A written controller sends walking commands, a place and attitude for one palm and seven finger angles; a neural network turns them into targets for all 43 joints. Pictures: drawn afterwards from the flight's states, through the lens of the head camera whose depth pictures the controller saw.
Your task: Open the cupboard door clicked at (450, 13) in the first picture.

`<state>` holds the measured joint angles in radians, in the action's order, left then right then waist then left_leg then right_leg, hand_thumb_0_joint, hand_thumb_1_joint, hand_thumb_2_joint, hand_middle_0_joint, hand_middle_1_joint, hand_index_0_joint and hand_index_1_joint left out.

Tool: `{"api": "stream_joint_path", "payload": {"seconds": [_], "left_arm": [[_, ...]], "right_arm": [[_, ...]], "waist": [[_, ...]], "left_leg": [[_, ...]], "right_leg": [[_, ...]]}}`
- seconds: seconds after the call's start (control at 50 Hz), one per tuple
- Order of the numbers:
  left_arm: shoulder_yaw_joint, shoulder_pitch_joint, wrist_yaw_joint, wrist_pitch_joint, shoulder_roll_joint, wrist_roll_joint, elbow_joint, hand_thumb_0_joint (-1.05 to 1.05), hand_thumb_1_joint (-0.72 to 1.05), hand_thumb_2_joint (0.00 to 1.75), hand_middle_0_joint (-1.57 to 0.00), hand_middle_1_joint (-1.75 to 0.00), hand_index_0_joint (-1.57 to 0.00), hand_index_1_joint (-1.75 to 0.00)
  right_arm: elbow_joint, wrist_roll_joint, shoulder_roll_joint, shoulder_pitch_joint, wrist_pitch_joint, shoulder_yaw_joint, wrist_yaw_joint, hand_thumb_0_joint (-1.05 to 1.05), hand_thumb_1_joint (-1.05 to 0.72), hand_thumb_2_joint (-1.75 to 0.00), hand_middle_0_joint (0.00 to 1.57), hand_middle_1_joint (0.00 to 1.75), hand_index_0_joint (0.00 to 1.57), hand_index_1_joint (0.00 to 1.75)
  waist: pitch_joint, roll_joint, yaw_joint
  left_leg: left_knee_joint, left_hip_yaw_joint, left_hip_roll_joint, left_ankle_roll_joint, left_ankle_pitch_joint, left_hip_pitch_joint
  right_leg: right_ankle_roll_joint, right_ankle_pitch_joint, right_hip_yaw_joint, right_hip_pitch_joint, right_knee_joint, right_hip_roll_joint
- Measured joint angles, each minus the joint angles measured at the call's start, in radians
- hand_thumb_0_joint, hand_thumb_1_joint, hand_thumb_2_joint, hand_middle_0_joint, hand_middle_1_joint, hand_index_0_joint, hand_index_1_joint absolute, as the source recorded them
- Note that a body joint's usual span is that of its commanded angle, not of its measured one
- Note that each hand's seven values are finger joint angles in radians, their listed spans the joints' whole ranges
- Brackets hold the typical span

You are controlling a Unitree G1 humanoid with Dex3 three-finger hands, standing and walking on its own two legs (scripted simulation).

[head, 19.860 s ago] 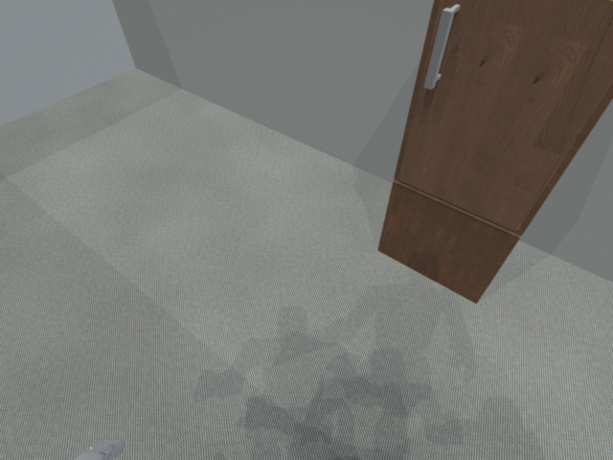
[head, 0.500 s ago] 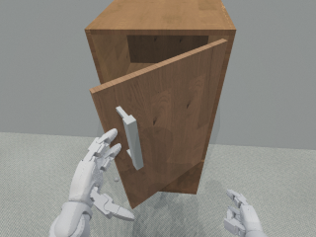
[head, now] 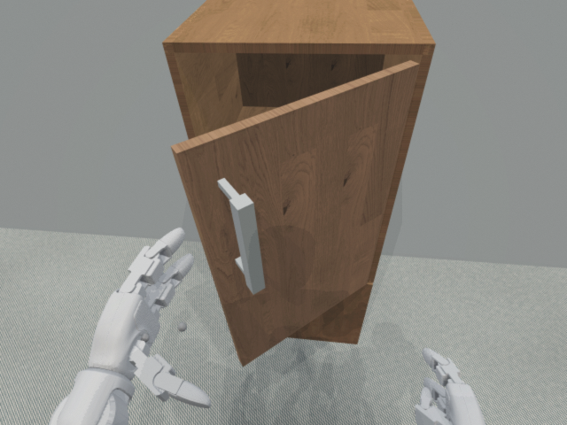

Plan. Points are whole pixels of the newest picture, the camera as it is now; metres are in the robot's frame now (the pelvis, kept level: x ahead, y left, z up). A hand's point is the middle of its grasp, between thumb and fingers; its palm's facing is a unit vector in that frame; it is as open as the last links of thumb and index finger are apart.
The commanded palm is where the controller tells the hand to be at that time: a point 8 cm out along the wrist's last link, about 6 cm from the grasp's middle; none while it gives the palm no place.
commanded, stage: draw the hand back to the body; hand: left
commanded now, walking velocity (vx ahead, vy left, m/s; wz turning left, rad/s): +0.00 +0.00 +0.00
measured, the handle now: (241, 239) +0.33 +0.08 +0.12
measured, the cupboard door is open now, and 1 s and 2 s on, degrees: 41 41 41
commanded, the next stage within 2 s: step back with the hand held close in 1.46 s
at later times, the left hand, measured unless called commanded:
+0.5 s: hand (104, 320) +0.20 +0.21 +0.14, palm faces +0.14 -0.96 -0.22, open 15.6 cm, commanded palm +0.16 +0.26 +0.16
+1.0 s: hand (55, 286) +0.22 +0.26 +0.17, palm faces +0.36 -0.84 -0.40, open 10.0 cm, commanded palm +0.17 +0.31 +0.19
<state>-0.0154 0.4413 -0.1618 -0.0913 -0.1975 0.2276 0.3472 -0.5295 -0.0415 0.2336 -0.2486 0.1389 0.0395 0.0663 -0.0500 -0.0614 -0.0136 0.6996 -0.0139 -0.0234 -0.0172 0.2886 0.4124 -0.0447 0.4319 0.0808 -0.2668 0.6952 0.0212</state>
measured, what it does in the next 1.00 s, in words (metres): stands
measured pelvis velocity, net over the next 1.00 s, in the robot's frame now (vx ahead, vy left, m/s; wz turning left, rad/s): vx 0.02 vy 0.03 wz -0.03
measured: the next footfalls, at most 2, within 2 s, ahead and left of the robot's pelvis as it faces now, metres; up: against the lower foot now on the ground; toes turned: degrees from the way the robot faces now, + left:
none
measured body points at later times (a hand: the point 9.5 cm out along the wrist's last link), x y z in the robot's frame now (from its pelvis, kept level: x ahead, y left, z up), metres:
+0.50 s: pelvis +0.00 +0.02 +0.01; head -0.02 +0.01 +0.46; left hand +0.18 +0.26 +0.16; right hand +0.20 -0.18 -0.05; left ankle +0.05 +0.13 -0.72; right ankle -0.04 -0.08 -0.72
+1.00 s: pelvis +0.02 +0.03 +0.03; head +0.01 +0.01 +0.48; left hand +0.19 +0.31 +0.19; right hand +0.20 -0.20 -0.06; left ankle +0.05 +0.13 -0.72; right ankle -0.04 -0.08 -0.72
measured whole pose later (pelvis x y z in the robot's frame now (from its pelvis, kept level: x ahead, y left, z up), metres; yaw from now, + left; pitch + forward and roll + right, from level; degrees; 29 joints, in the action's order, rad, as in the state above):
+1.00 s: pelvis +0.02 +0.03 +0.03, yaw -2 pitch -4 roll +0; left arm -0.27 0.50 0.12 -0.09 -0.34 0.06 0.41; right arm -0.62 -0.01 0.22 -0.19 0.08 0.03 0.08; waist 0.03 -0.05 -0.06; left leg 0.42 0.04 0.00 0.02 0.19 0.17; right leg -0.01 0.29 0.03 -0.02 0.38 0.00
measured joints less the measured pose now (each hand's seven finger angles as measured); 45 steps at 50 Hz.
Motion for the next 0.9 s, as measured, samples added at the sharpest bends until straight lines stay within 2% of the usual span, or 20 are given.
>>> {"api": "stream_joint_path", "payload": {"seconds": [0.16, 0.4, 0.48, 0.52, 0.58, 0.7, 0.9], "left_arm": [[-0.080, 0.008, -0.012, 0.057, -0.031, 0.035, 0.025, -0.01, -0.50, 0.30, -0.16, -0.30, -0.15, -0.30], [-0.120, 0.014, -0.049, 0.110, -0.059, 0.056, 0.082, -0.01, -0.46, 0.32, -0.16, -0.30, -0.15, -0.30], [-0.106, 0.025, 0.107, 0.081, -0.087, -0.066, 0.101, -0.01, -0.39, 0.35, -0.16, -0.30, -0.16, -0.30], [-0.107, 0.040, 0.169, 0.064, -0.085, -0.105, 0.108, -0.01, -0.34, 0.37, -0.16, -0.30, -0.16, -0.30], [-0.106, 0.055, 0.226, 0.043, -0.084, -0.143, 0.111, -0.01, -0.25, 0.41, -0.17, -0.30, -0.16, -0.30], [-0.121, 0.073, 0.267, 0.018, -0.094, -0.173, 0.108, -0.01, -0.06, 0.49, -0.17, -0.30, -0.17, -0.30], [-0.216, 0.056, 0.282, 0.002, -0.128, -0.172, 0.072, 0.00, 0.29, 0.64, -0.19, -0.30, -0.18, -0.30]], "right_arm": [[-0.006, -0.007, -0.009, -0.003, 0.015, 0.012, 0.005, 0.01, -0.90, -0.90, 0.20, 0.30, 0.20, 0.30], [-0.011, -0.012, 0.001, 0.026, 0.042, 0.019, 0.013, 0.01, -0.90, -0.90, 0.20, 0.30, 0.20, 0.30], [-0.022, 0.010, -0.010, 0.049, 0.026, 0.028, 0.031, 0.01, -0.90, -0.90, 0.20, 0.30, 0.20, 0.30], [-0.027, 0.019, -0.018, 0.056, 0.014, 0.031, 0.031, 0.01, -0.90, -0.90, 0.20, 0.30, 0.20, 0.30], [-0.038, 0.030, -0.023, 0.060, 0.002, 0.033, 0.027, 0.01, -0.90, -0.90, 0.20, 0.30, 0.20, 0.30], [-0.068, 0.040, -0.025, 0.061, -0.020, 0.029, 0.017, 0.01, -0.90, -0.90, 0.20, 0.30, 0.21, 0.30], [-0.092, 0.037, -0.020, 0.062, -0.053, 0.007, 0.012, 0.01, -0.90, -0.90, 0.21, 0.30, 0.21, 0.30]], "waist": [[-0.002, 0.003, -0.003], [0.008, 0.008, -0.028], [0.036, 0.007, -0.033], [0.049, 0.009, -0.034], [0.066, 0.012, -0.039], [0.083, 0.009, -0.045], [0.086, 0.009, -0.042]], "left_leg": [[-0.020, 0.009, -0.001, 0.010, -0.006, -0.022], [-0.042, 0.005, 0.016, 0.028, -0.020, -0.043], [-0.085, 0.009, 0.013, 0.029, -0.038, -0.087], [-0.117, 0.014, 0.014, 0.031, -0.052, -0.111], [-0.162, 0.022, 0.018, 0.035, -0.071, -0.144], [-0.228, 0.036, 0.028, 0.041, -0.095, -0.196], [-0.271, 0.048, 0.028, 0.038, -0.099, -0.238]], "right_leg": [[0.011, -0.020, -0.009, 0.027, -0.038, 0.001], [0.028, -0.040, -0.004, 0.059, -0.076, -0.014], [0.031, -0.069, -0.009, 0.107, -0.133, -0.010], [0.032, -0.086, -0.014, 0.129, -0.167, -0.011], [0.036, -0.108, -0.021, 0.158, -0.209, -0.015], [0.042, -0.130, -0.034, 0.202, -0.265, -0.025], [0.041, -0.140, -0.045, 0.239, -0.310, -0.025]]}}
